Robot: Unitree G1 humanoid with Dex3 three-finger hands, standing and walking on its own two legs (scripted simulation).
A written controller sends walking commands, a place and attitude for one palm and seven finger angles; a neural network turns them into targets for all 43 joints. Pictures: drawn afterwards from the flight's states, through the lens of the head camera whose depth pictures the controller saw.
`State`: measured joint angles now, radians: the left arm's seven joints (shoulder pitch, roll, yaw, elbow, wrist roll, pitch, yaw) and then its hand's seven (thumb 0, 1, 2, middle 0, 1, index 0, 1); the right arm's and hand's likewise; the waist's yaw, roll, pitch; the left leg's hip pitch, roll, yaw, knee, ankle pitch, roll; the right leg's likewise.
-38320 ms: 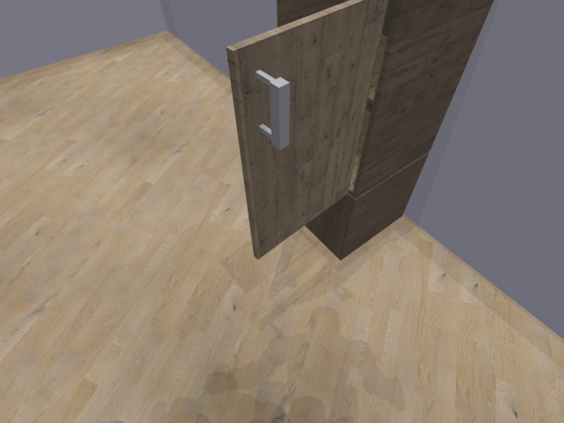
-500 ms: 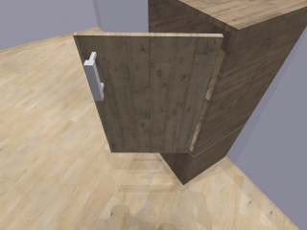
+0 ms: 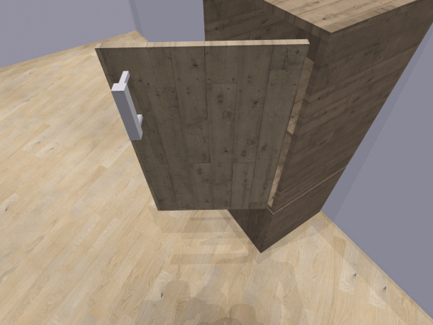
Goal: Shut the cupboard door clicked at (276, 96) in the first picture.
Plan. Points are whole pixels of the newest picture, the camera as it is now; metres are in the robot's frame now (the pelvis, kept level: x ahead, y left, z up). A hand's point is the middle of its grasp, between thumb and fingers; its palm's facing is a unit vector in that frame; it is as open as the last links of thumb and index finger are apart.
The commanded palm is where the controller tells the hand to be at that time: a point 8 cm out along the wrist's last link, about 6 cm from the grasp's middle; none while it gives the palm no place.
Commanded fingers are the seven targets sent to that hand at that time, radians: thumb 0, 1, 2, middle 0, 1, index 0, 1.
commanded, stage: look again from close up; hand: left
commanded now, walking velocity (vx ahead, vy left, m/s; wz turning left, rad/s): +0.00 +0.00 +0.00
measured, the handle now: (130, 106) +0.48 +0.20 +0.14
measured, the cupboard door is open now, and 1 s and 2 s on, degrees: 58 58 58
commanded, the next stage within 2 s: raise the hand and make a fist in 0.42 s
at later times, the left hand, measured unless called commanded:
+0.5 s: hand out of the picture +0.07 +0.18 -0.16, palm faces +0.00 -0.97 -0.25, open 7.3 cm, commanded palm none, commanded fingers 0.00 0.90 0.90 -0.20 -0.30 -0.20 -0.30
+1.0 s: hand (119, 322) +0.13 +0.17 -0.02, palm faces +0.14 -0.99 -0.03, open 5.9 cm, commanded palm +0.12 +0.22 +0.00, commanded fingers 0.00 0.90 0.90 -0.64 -0.78 -0.64 -0.78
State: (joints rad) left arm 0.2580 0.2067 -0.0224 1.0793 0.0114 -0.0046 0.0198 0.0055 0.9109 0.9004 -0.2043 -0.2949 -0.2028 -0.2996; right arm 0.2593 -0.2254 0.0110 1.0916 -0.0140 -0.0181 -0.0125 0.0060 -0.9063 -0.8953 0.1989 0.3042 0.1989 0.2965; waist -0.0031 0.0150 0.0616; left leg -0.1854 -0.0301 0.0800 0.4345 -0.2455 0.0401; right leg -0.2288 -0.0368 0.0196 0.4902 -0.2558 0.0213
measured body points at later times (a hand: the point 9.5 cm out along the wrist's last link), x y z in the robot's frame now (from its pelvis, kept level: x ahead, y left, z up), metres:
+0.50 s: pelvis +0.02 -0.02 +0.00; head +0.03 -0.03 +0.45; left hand +0.07 +0.23 -0.14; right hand +0.07 -0.26 -0.16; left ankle -0.01 +0.09 -0.74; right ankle +0.00 -0.13 -0.74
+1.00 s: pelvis -0.04 -0.04 -0.08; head -0.01 -0.05 +0.37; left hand +0.12 +0.23 -0.02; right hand +0.19 -0.27 -0.12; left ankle -0.01 +0.09 -0.74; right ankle +0.00 -0.13 -0.74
